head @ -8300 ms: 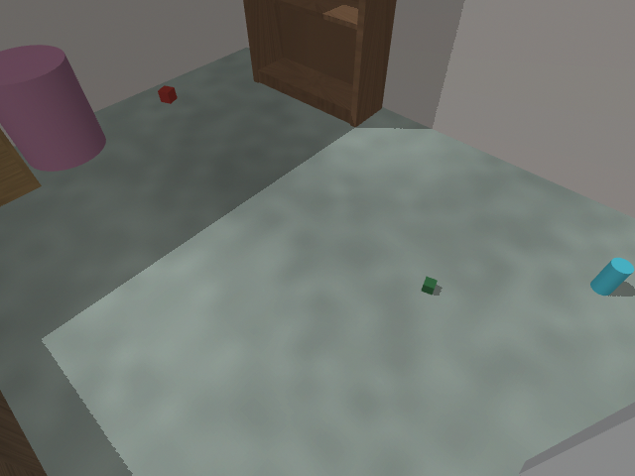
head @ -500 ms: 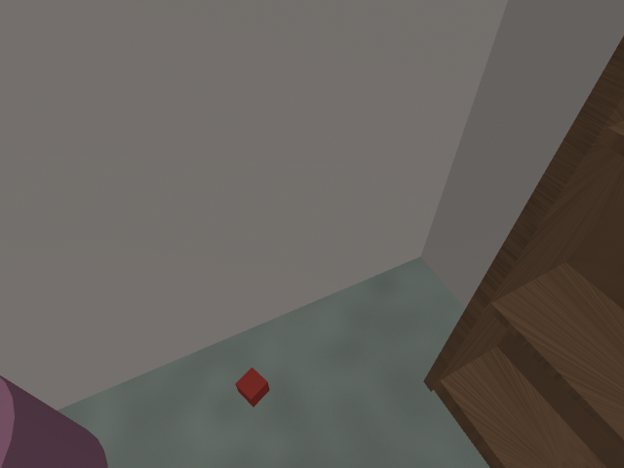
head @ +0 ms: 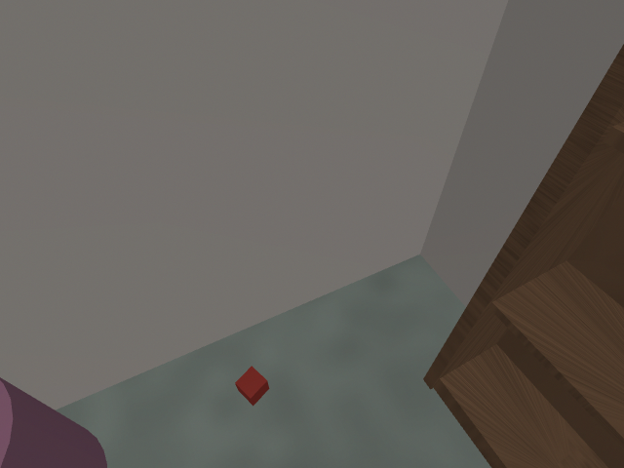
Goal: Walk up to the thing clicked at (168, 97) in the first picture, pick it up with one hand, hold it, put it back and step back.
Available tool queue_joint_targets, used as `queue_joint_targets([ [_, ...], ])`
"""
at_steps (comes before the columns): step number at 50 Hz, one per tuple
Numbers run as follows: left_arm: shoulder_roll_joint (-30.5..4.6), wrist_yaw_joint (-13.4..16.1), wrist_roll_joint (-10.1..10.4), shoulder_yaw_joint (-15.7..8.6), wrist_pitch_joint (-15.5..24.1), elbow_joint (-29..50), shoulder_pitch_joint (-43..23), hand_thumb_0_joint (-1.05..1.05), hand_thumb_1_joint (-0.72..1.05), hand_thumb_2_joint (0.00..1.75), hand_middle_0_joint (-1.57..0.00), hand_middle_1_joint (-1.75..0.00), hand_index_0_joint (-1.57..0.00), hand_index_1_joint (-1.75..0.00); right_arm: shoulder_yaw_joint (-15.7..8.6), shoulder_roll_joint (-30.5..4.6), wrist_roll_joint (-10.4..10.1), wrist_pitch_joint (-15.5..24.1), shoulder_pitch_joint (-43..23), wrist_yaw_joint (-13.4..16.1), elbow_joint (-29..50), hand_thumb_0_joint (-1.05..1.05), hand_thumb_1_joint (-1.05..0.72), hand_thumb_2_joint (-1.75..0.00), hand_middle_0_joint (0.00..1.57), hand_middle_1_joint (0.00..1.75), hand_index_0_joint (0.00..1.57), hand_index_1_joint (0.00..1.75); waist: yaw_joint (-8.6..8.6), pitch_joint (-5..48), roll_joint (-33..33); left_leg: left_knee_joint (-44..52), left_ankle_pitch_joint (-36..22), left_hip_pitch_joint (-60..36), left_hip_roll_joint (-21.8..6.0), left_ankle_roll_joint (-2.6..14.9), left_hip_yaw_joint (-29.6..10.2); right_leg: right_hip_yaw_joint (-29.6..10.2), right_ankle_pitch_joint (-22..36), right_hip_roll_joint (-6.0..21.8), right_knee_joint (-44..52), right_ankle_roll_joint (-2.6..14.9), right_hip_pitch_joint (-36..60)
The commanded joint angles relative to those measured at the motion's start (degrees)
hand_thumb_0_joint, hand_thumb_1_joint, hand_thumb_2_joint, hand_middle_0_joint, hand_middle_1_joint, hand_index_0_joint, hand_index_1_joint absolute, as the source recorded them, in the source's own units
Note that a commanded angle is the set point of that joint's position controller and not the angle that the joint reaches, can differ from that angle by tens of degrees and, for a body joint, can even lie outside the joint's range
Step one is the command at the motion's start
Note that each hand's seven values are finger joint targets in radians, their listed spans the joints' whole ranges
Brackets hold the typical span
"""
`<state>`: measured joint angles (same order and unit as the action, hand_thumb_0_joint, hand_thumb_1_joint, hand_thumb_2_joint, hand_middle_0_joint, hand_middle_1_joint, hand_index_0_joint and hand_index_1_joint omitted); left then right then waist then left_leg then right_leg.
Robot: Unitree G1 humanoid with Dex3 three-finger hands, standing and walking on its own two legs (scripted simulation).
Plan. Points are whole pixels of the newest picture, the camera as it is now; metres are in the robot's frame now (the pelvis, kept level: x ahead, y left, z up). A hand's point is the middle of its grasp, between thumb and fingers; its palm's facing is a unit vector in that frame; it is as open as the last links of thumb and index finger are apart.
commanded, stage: stand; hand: left
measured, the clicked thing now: (252, 385) +0.47 +0.22 -0.75
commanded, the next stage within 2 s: walk up in 1.58 s
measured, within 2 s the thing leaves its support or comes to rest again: neither
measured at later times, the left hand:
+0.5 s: hand out of the picture +0.08 +0.25 -0.16, palm faces -0.02 -0.94 -0.34, open 7.4 cm
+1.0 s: hand out of the picture +0.08 +0.25 -0.16, palm faces -0.02 -0.94 -0.34, open 7.4 cm
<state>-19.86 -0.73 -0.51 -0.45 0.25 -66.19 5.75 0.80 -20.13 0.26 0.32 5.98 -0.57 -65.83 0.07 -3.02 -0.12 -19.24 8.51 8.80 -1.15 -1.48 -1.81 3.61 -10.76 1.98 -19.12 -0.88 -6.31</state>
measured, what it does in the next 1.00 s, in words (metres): stands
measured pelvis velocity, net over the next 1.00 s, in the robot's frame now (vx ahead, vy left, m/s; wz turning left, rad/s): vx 0.01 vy -0.01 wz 0.00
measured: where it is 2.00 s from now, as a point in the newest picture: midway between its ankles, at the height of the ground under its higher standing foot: outside the picture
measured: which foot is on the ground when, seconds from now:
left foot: down 0.00-1.00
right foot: down 0.00-1.00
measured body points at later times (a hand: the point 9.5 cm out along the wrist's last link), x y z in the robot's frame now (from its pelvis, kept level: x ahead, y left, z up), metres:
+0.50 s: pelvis +0.01 +0.00 +0.00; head +0.03 -0.01 +0.45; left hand +0.09 +0.30 -0.13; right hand +0.10 -0.31 -0.13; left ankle +0.02 +0.14 -0.75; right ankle +0.00 -0.13 -0.75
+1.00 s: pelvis +0.01 -0.01 +0.00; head +0.02 -0.01 +0.45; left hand +0.09 +0.30 -0.13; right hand +0.08 -0.31 -0.13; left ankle +0.02 +0.14 -0.75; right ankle +0.00 -0.13 -0.75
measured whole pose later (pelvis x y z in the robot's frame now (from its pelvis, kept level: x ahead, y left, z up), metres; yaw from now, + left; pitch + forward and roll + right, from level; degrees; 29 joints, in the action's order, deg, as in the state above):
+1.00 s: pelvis +0.01 -0.01 +0.00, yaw +0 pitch -2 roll +0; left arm -20.0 -0.4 -0.6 -0.6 0.4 -65.4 6.2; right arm 0.8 -20.2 0.3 0.1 6.2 -0.5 -65.1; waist 0.0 -2.8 -0.2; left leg -18.4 9.2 7.2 -1.7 -1.9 -1.7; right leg 3.5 -11.3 1.5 -18.1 -0.5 -4.7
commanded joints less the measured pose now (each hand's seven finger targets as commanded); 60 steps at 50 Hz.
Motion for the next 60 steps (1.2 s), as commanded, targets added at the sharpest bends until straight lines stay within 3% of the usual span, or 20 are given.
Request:
queue_joint_targets([
  [1, -12.35, 0.73, -0.10, -1.93, 1.00, 3.13, -1.67, 0.00, 0.90, 0.90, -0.20, -0.30, -0.20, -0.30, -2.17, -12.28, 0.19, 1.18, -2.43, 0.91, 3.46, 0.00, -0.90, -0.90, 0.20, 0.30, 0.20, 0.30, -0.21, 2.95, 0.03, 3.67, -2.02, 0.59, -5.50, 2.00, -5.32, -5.40, -0.27, 5.97, 4.20, 1.54, -0.49],
  [5, -12.61, 0.77, -0.02, -2.02, 1.23, 3.57, -2.12, 0.00, 0.90, 0.90, -0.20, -0.30, -0.20, -0.30, -2.16, -12.34, 0.21, 1.30, -2.01, 0.89, 3.43, 0.00, -0.90, -0.90, 0.20, 0.30, 0.20, 0.30, -0.09, 3.43, -0.02, 3.27, -3.34, 0.29, -5.64, 2.05, -5.22, -5.74, 0.77, 6.24, 4.08, 1.55, -0.02],
  [9, -12.14, 0.81, 0.04, -1.91, 1.38, 3.70, -1.36, 0.00, 0.90, 0.90, -0.20, -0.30, -0.20, -0.30, -2.13, -12.51, 0.13, 1.52, -3.05, 0.97, 3.84, 0.00, -0.90, -0.90, 0.20, 0.30, 0.20, 0.30, -0.51, 5.21, -0.92, 1.92, -9.60, -1.51, -6.03, 2.25, -4.78, -5.63, 6.62, 6.58, 3.59, 1.46, 1.23],
  [14, -12.38, 0.95, 0.07, -2.01, 1.44, 3.83, -1.79, 0.00, 0.90, 0.90, -0.20, -0.30, -0.20, -0.30, -2.15, -12.25, 0.18, 1.40, -2.82, 1.07, 3.85, 0.00, -0.90, -0.90, 0.20, 0.30, 0.20, 0.30, -0.34, 6.02, -0.12, 1.34, -11.19, -2.27, -6.23, 2.32, -4.40, -5.38, 8.86, 6.80, 3.25, 1.41, 2.30],
  [27, -12.89, 1.12, 0.01, -2.29, 1.39, 3.94, -1.83, 0.00, 0.90, 0.90, -0.20, -0.30, -0.20, -0.30, -2.07, -11.83, 0.17, 1.11, -2.75, 1.10, 4.04, 0.00, -0.90, -0.90, 0.20, 0.30, 0.20, 0.30, -0.19, 4.89, 0.24, 2.08, -9.45, -2.36, -6.09, 1.80, -4.17, -5.33, 7.49, 6.48, 3.85, 1.57, 1.77],
  [34, -12.28, 1.15, -0.02, -2.24, 1.41, 4.07, -1.54, 0.00, 0.90, 0.90, -0.20, -0.30, -0.20, -0.30, -2.18, -12.24, 0.16, 1.23, -3.08, 1.23, 4.31, 0.00, -0.90, -0.90, 0.20, 0.30, 0.20, 0.30, -0.45, 5.34, -0.76, 1.76, -11.28, -2.66, -6.31, 2.01, -4.03, -5.32, 9.83, 6.62, 3.80, 1.54, 2.76],
  [45, -12.81, 1.05, -0.17, -2.41, 1.16, 4.01, -1.77, 0.00, 0.90, 0.90, -0.20, -0.30, -0.20, -0.30, -2.23, -11.86, 0.21, 1.11, -2.83, 1.12, 4.32, 0.00, -0.90, -0.90, 0.20, 0.30, 0.20, 0.30, -0.29, 3.74, 0.12, 3.28, -5.96, -1.64, -6.01, 1.94, -4.23, -5.33, 3.91, 6.23, 4.52, 1.69, 1.36],
  [50, -12.78, 1.02, -0.11, -2.42, 1.34, 4.26, -1.61, 0.00, 0.90, 0.90, -0.20, -0.30, -0.20, -0.30, -2.12, -11.71, 0.25, 1.32, -2.27, 1.10, 4.36, 0.00, -0.90, -0.90, 0.20, 0.30, 0.20, 0.30, -0.20, 4.63, -0.15, 2.62, -8.45, -2.10, -6.13, 2.07, -4.03, -5.67, 7.10, 6.57, 4.04, 1.79, 2.20],
  [54, -12.53, 0.98, -0.09, -2.30, 1.28, 4.19, -0.91, 0.00, 0.90, 0.90, -0.20, -0.30, -0.20, -0.30, -2.28, -12.08, 0.17, 1.18, -2.15, 1.10, 4.27, 0.00, -0.90, -0.90, 0.20, 0.30, 0.20, 0.30, -0.32, 3.93, 0.00, 2.83, -6.46, -2.17, -6.03, 2.13, -4.18, -5.59, 4.66, 6.28, 4.72, 1.77, 1.06],
  [60, -12.53, 0.98, -0.10, -2.29, 1.27, 4.29, -0.88, 0.00, 0.90, 0.90, -0.20, -0.30, -0.20, -0.30, -2.08, -12.01, 0.25, 1.32, -2.09, 1.16, 4.33, 0.00, -0.90, -0.90, 0.20, 0.30, 0.20, 0.30, -0.40, 4.47, -0.61, 2.91, -7.49, -2.29, -6.32, 2.23, -4.20, -5.82, 6.10, 6.38, 4.02, 1.69, 1.65],
])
